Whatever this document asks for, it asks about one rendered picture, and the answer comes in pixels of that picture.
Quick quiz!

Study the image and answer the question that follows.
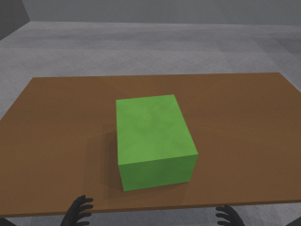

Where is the robot right hand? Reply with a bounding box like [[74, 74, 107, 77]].
[[215, 204, 245, 226]]

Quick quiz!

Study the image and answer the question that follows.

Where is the table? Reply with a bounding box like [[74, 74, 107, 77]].
[[0, 73, 301, 226]]

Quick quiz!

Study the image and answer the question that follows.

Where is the carton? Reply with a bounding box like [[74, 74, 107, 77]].
[[116, 94, 198, 192]]

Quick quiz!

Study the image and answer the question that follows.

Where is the robot left hand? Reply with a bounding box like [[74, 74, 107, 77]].
[[60, 195, 93, 226]]

